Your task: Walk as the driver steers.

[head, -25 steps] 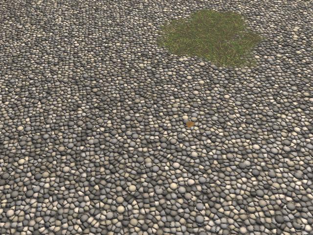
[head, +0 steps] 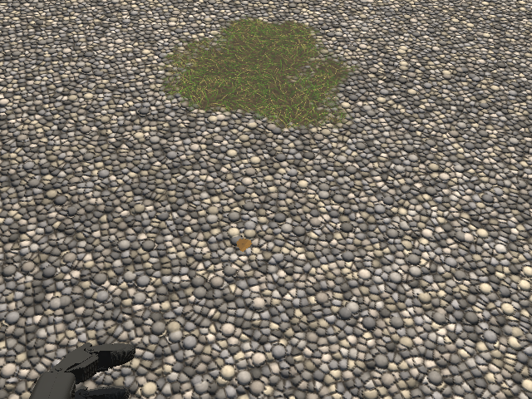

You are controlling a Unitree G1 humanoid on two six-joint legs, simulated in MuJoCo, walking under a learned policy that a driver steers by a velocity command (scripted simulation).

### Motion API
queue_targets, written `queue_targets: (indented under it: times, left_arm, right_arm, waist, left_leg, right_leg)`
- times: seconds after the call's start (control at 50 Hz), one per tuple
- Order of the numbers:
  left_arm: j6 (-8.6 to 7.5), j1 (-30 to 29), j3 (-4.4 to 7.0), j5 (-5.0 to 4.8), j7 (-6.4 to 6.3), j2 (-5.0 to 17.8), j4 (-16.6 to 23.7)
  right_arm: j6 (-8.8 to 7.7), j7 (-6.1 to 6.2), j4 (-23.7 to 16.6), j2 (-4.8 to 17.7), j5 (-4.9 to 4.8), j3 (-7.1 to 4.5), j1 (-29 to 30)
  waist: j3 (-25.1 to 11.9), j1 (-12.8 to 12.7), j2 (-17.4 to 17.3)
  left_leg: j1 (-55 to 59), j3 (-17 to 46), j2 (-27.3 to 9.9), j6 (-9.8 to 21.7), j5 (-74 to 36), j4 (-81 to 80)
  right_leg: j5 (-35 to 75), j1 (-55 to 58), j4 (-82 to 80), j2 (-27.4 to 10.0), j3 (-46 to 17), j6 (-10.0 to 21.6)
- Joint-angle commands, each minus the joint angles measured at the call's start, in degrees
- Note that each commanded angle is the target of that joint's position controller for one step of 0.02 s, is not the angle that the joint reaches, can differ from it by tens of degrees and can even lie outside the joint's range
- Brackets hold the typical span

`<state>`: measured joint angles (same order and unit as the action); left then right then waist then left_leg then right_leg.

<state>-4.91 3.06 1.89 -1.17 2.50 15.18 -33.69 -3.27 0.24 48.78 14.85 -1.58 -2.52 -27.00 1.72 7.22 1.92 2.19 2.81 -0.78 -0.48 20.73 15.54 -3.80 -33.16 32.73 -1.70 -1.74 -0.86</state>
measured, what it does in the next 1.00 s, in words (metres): walks ahead, turning left: right foot, then left foot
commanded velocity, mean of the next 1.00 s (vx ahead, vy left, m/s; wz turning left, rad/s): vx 0.49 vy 0.00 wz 0.51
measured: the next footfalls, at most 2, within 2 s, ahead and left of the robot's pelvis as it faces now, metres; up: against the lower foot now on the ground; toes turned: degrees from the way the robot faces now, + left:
right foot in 0.06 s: +0.20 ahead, -0.14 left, +0.00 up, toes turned +3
left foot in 0.56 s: +0.44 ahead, +0.17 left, +0.00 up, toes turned +21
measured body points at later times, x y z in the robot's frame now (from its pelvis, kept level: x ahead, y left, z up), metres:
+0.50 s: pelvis +0.26 +0.00 -0.01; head +0.29 +0.03 +0.44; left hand +0.21 +0.30 -0.13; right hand +0.54 -0.16 -0.08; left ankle +0.39 +0.17 -0.71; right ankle +0.16 -0.14 -0.74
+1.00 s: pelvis +0.53 +0.11 +0.00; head +0.55 +0.14 +0.45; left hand +0.61 +0.44 -0.07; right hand +0.74 -0.11 -0.10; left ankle +0.40 +0.16 -0.74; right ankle +0.75 +0.08 -0.71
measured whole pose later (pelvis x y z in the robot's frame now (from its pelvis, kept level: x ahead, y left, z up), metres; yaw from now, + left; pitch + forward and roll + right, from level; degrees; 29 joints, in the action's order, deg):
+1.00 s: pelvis +0.53 +0.11 +0.00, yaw +34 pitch +2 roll +0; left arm -5.9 1.4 1.9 -0.2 1.6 16.5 -38.4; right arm -2.0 0.8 40.6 17.4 -1.3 -3.9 -20.5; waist 1.7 4.9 2.6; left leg -5.4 10.8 6.1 3.5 20.5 25.1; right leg 0.7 -31.2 29.6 -0.9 -5.1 -2.8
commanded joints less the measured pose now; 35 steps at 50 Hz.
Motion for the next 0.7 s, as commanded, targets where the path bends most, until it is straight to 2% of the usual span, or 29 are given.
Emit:
queue_targets:
  times: [0.02,0.04,0.06,0.08,0.1,0.12,0.14,0.16,0.18,0.2,0.24,0.28,0.34,0.38,0.44,0.48,0.52,0.54,0.56,0.58,0.6,0.62,0.64,0.66,0.68,0.7]
  left_arm:
    - [-1.45,1.5,3.02,-0.33,-0.19,7.4,3.9]
    - [-1.27,8.6,4.23,-0.09,-0.84,9.4,2.0]
    - [-0.94,18.9,5.26,0.94,-1.68,12.6,0.7]
    - [-0.4,22.8,6.01,2.32,-1.64,17.5,-0.5]
    - [-0.32,22.6,4.8,2.09,-1.43,12.2,-0.6]
    - [-0.26,18.9,3.77,1.42,-1.64,9.1,-1.1]
    - [-0.26,15.7,3.26,1.25,-1.69,7.5,-1.3]
    - [-0.34,13.0,2.95,1.58,-1.56,6.1,-1.8]
    - [-0.74,11.0,2.71,2.05,-1.54,5.1,-2.1]
    - [-1.19,9.8,2.85,2.05,-1.56,4.7,-2.6]
    - [-2.11,8.6,3.22,1.56,-1.64,5.0,-3.8]
    - [-2.46,8.6,3.77,1.55,-1.85,6.4,-5.0]
    - [-2.16,8.9,4.22,1.53,-2.27,8.0,-6.3]
    - [-1.76,10.3,4.58,1.2,-2.59,9.4,-7.2]
    - [-0.85,12.9,5.2,0.28,-2.66,11.3,-8.7]
    - [0.04,13.8,5.57,-0.32,-2.65,12.4,-9.4]
    - [0.94,13.7,6.05,-0.8,-2.88,14.4,-9.5]
    - [1.5,13.1,6.05,-1.12,-2.98,14.8,-9.3]
    - [1.61,13.2,5.35,-0.99,-3.22,13.3,-9.0]
    - [1.19,15.8,3.54,1.18,-3.28,7.8,-7.0]
    - [-0.65,16.9,1.8,1.53,-2.8,4.5,-4.3]
    - [-2.13,10.4,3.1,-0.45,-2.1,10.4,-3.3]
    - [-2.89,7.6,2.9,-1.5,-1.86,10.5,-2.3]
    - [-3.17,7.6,2.66,-0.34,-2.38,9.5,-2.7]
    - [-2.88,8.1,3.04,1.06,-2.74,10.0,-3.3]
    - [-2.23,9.2,3.2,1.42,-2.63,10.1,-3.6]
  right_arm:
    - [-0.31,0.43,-3.7,12.6,-0.35,-3.01,3.7]
    - [-0.32,0.37,-3.8,11.7,0.04,-2.7,3.5]
    - [-0.51,0.25,-5.6,8.4,1.29,-1.5,4.4]
    - [-1.19,0.44,-7.2,0.8,0.69,0.64,-3.2]
    - [-1.57,0.45,-6.2,6.4,-1.05,-0.66,-2.5]
    - [-1.38,0.36,-7.4,9.5,-1.93,-1.76,3.0]
    - [-1.23,0.41,-8.0,9.1,-1.28,-1.66,6.3]
    - [-1.02,0.36,-8.3,8.4,-0.34,-1.8,8.0]
    - [-0.34,0.16,-8.2,7.5,-0.27,-1.96,7.6]
    - [0.37,0.01,-8.1,6.4,-0.48,-1.82,7.0]
    - [1.57,-0.06,-8.8,4.7,-0.3,-1.58,8.1]
    - [1.98,-0.11,-10.1,4.3,0.26,-1.44,10.8]
    - [1.38,-1.26,-11.4,3.9,0.36,-0.98,15.0]
    - [1.02,-2.17,-12.8,3.6,0.37,-0.57,19.7]
    - [1.04,-3.12,-15.4,4.2,0.18,-0.55,24.8]
    - [1.15,-3.59,-16.9,5.2,0.31,-0.91,26.4]
    - [1.6,-3.61,-17.4,7.3,0.51,-2.11,23.5]
    - [1.88,-3.37,-16.1,9.3,0.4,-3.41,16.9]
    - [2.35,-2.57,-13.5,12.8,0.13,-5.44,6.9]
    - [2.88,-1.34,-12.3,18.7,-0.22,-7.07,1.2]
    - [1.79,-1.74,-14.9,21.1,-0.13,-6.63,4.1]
    - [0.85,-2.35,-15.3,15.6,0.25,-5.1,4.4]
    - [0.19,-2.37,-14.7,13.4,0.51,-4.42,5.9]
    - [-0.1,-2.28,-14.9,11.9,0.47,-3.95,9.6]
    - [-0.25,-2.03,-15.4,10.0,0.8,-3.34,12.6]
    - [-0.28,-1.74,-16.2,9.5,1.43,-3.03,14.3]
  waist:
    - [-0.6,-7.9,-9.6]
    - [-5.5,-11.7,-8.6]
    - [-14.3,-16.4,-4.9]
    - [-24.5,-12.9,13.9]
    - [-23.6,-13.9,13.2]
    - [-13.8,-13.4,9.5]
    - [-8.8,-12.2,5.4]
    - [-5.7,-10.6,4.0]
    - [-3.9,-8.7,4.8]
    - [-3.1,-7.7,5.2]
    - [-0.7,-6.5,3.4]
    - [1.1,-6.4,1.8]
    - [2.1,-7.5,0.8]
    - [3.2,-9.3,-0.1]
    - [4.6,-10.9,-0.6]
    - [4.3,-10.8,-0.2]
    - [0.4,-8.1,1.9]
    - [-3.6,-4.1,2.1]
    - [-8.8,1.0,0.9]
    - [-13.5,0.5,-10.3]
    - [-22.6,-3.8,-17.3]
    - [-20.7,0.0,-8.9]
    - [-13.0,-1.1,-7.4]
    - [-8.2,-4.1,-2.4]
    - [-6.2,-6.1,-2.9]
    - [-5.4,-7.7,-4.4]
  left_leg:
    - [-6.8,8.6,-11.8,8.1,-32.5,2.8]
    - [-9.4,6.3,-9.0,6.5,-37.9,12.0]
    - [-19.6,4.8,-5.9,4.4,-26.7,28.0]
    - [-37.8,1.2,2.4,0.8,7.9,49.0]
    - [-42.7,6.5,0.8,0.7,11.0,57.2]
    - [-46.6,5.1,-1.8,1.0,6.5,59.7]
    - [-45.5,3.6,-4.1,1.1,2.0,58.5]
    - [-43.7,3.4,-5.4,1.1,-0.9,56.2]
    - [-40.8,3.8,-6.7,1.1,-3.0,54.6]
    - [-38.8,3.5,-7.1,1.0,-4.0,53.6]
    - [-39.4,3.4,-7.3,0.4,-5.3,51.5]
    - [-41.8,3.8,-7.5,-0.2,-9.1,46.9]
    - [-40.7,2.1,-6.9,0.0,-19.0,36.0]
    - [-39.4,-0.4,-6.2,0.6,-22.6,29.7]
    - [-40.2,-2.3,-5.6,2.3,-21.4,23.9]
    - [-39.8,-4.3,-4.2,3.9,-17.1,21.6]
    - [-32.7,-8.0,-0.1,6.3,-10.9,21.2]
    - [-23.8,-9.6,2.8,7.9,-10.0,19.7]
    - [-8.5,-8.8,4.9,10.2,-12.6,17.4]
    - [10.1,11.3,-6.8,15.7,-11.7,16.0]
    - [20.4,44.4,-18.1,25.9,0.6,5.0]
    - [19.1,42.3,-17.8,22.7,3.6,0.6]
    - [11.9,34.1,-16.0,20.5,1.0,0.4]
    - [3.2,27.7,-13.4,18.4,-5.4,0.6]
    - [-3.1,23.1,-11.4,17.4,-12.0,0.2]
    - [-7.3,21.1,-10.1,17.3,-15.9,-1.0]
  right_leg:
    - [-0.3,14.8,-4.7,2.7,1.6,2.6]
    - [-0.2,26.0,-5.5,2.6,2.1,4.2]
    - [-2.1,42.9,-3.0,-6.3,-5.9,7.5]
    - [-15.0,59.0,-8.5,-22.4,-32.5,15.3]
    - [-22.8,55.0,-15.1,-22.3,-40.8,15.9]
    - [-21.8,48.1,-15.5,-20.6,-31.0,13.9]
    - [-15.5,40.8,-16.3,-18.2,-23.5,12.9]
    - [-10.3,34.6,-18.0,-15.9,-18.4,12.3]
    - [-6.7,30.2,-20.1,-14.2,-13.7,11.9]
    - [-4.6,27.5,-21.9,-13.6,-10.9,12.1]
    - [0.4,24.7,-24.3,-14.0,-6.2,12.6]
    - [3.7,24.6,-25.6,-14.2,-2.5,12.8]
    - [5.8,25.6,-26.0,-12.5,4.1,11.7]
    - [6.0,26.6,-26.2,-12.6,7.1,10.9]
    - [6.8,32.0,-25.0,-14.1,9.2,9.8]
    - [13.5,36.0,-21.6,-14.8,10.7,8.9]
    - [33.2,38.3,-12.7,-14.5,12.6,7.6]
    - [40.1,37.0,-3.0,-13.4,14.1,6.5]
    - [37.5,29.7,10.6,-11.1,15.4,4.5]
    - [3.7,9.8,31.4,-6.0,15.6,1.1]
    - [-31.0,-6.5,47.1,4.8,3.0,-1.0]
    - [-27.6,-12.5,48.8,1.5,-4.5,0.0]
    - [-22.7,-14.1,45.4,-0.6,-3.4,1.2]
    - [-18.6,-11.4,40.0,-3.2,-3.3,1.3]
    - [-15.9,-7.5,35.4,-4.8,-3.5,1.0]
    - [-14.1,-4.1,33.8,-5.5,-3.7,0.5]
Velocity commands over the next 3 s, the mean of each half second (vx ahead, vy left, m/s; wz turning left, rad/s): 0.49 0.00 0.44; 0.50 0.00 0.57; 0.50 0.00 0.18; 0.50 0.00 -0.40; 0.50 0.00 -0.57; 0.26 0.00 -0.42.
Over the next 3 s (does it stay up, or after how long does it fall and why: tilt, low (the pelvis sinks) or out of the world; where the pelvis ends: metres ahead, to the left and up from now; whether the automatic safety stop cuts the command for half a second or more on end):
stays up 1.43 0.51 0.00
